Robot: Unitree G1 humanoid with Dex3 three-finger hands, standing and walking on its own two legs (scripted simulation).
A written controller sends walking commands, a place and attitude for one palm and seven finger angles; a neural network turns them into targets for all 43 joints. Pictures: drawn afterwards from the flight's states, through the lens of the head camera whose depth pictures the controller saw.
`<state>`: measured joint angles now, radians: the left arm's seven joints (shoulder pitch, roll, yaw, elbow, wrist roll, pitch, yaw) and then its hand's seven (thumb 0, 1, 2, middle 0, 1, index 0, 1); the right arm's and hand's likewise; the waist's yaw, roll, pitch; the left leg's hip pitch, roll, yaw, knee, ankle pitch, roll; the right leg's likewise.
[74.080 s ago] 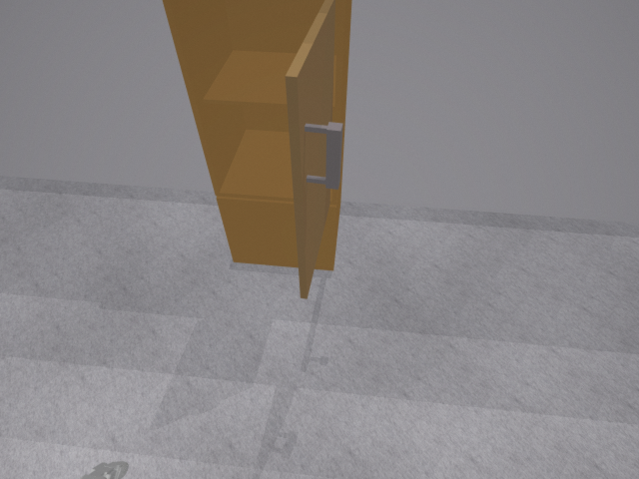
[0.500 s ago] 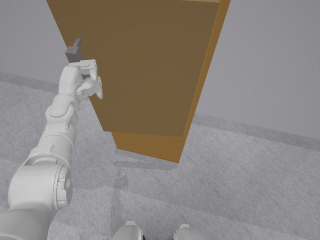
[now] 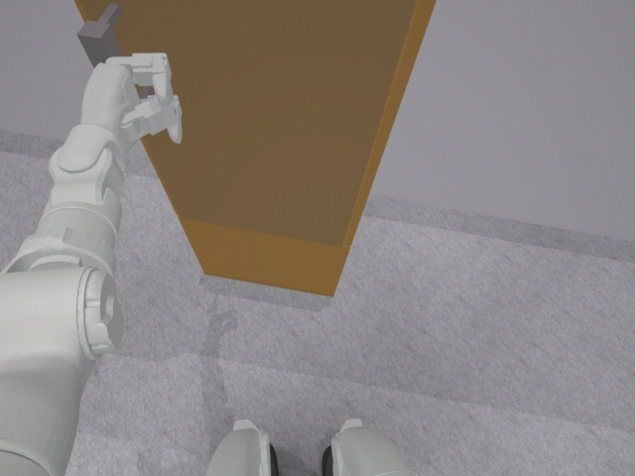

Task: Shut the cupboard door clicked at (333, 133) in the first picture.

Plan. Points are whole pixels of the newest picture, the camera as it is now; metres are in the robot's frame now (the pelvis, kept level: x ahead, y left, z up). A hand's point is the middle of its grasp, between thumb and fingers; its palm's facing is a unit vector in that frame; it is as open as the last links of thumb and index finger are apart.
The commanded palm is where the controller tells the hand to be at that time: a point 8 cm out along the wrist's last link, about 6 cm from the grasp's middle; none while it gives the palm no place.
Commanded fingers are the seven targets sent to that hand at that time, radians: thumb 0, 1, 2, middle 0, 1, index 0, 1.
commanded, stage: push the door shut along its arc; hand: left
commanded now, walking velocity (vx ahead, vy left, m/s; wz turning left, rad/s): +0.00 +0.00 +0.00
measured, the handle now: (124, 68) +0.60 +0.19 +0.11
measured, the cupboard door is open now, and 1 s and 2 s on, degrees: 0 0 0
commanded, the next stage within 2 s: pull the fist back off the door in 0.24 s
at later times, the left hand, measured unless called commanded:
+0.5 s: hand (202, 83) +0.56 +0.09 +0.12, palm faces +0.10 -0.99 +0.06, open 3.1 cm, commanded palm +0.54 +0.12 +0.11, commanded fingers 0.00 0.90 0.90 -1.30 -1.50 -1.30 -1.50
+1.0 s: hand (198, 128) +0.50 +0.10 +0.11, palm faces +0.10 -0.99 +0.00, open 3.1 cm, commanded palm +0.46 +0.14 +0.11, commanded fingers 0.00 0.90 0.90 -1.30 -1.50 -1.30 -1.50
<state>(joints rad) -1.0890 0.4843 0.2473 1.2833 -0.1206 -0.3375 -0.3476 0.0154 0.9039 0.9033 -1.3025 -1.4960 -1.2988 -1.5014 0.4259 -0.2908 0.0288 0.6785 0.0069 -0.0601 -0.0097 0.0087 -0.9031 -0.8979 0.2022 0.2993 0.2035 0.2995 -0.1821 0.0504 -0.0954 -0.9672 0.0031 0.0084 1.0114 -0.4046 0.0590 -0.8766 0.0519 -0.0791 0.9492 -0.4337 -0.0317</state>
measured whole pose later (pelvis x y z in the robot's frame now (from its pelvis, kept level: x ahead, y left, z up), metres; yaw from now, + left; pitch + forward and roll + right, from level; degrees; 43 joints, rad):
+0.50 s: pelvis -0.02 +0.00 -0.01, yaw +1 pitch +25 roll -4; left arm -1.30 0.38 0.29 1.36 -0.01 -0.27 0.14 0.01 0.90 0.90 -1.31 -1.50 -1.30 -1.50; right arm 0.41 -0.29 0.03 0.69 -0.08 -0.14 0.04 0.01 -0.90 -0.90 0.20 0.30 0.20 0.30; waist -0.24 0.05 -0.12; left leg -1.11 -0.01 -0.01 1.07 -0.38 0.06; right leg -1.02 0.04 -0.10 1.01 -0.42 -0.03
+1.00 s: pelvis +0.03 -0.02 +0.02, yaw -1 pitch +16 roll -1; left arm -0.72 0.22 0.26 0.98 -0.09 -0.39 0.07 0.01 0.90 0.91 -1.30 -1.50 -1.30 -1.50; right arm 0.43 -0.27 -0.02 0.64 -0.02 0.01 0.06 0.01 -0.90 -0.90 0.20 0.30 0.20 0.30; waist -0.12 0.05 -0.13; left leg -0.74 0.01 0.04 0.86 -0.40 0.03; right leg -0.68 0.07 -0.03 0.83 -0.43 -0.05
